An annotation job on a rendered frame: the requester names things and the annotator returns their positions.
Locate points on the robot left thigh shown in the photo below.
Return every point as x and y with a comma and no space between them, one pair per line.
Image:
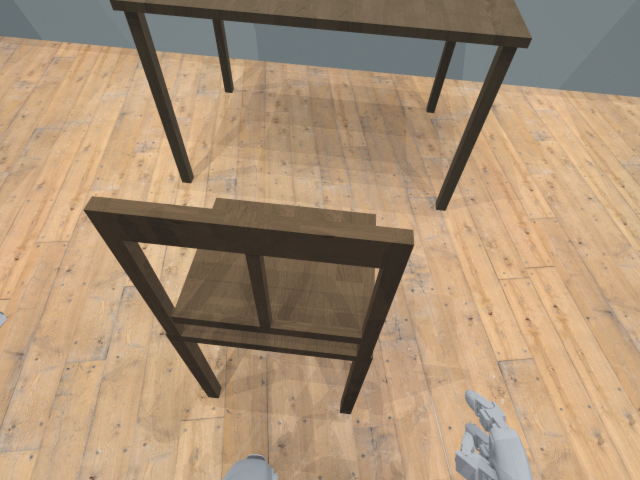
251,469

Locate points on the left robot shin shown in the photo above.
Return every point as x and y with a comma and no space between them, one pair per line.
256,456

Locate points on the chair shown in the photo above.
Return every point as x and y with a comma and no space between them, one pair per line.
270,277

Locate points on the robot right hand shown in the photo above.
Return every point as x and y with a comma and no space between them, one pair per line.
501,454

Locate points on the table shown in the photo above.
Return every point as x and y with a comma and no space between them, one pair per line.
489,22

